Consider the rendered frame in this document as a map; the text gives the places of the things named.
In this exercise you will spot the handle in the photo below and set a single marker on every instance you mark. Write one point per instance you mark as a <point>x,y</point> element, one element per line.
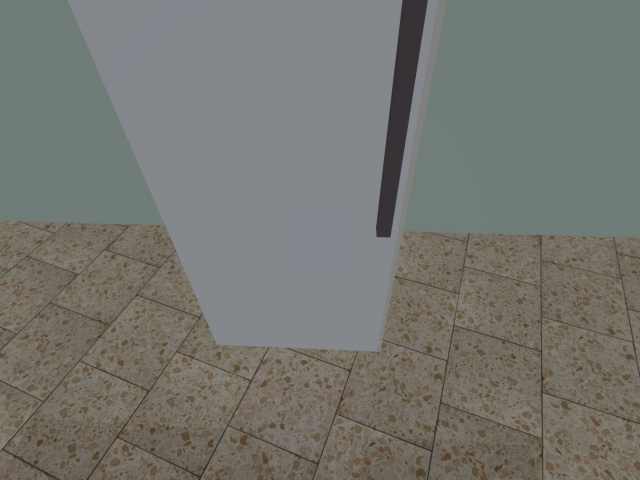
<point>408,48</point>

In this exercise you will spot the fridge door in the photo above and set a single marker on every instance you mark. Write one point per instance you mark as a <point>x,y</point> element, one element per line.
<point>260,128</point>

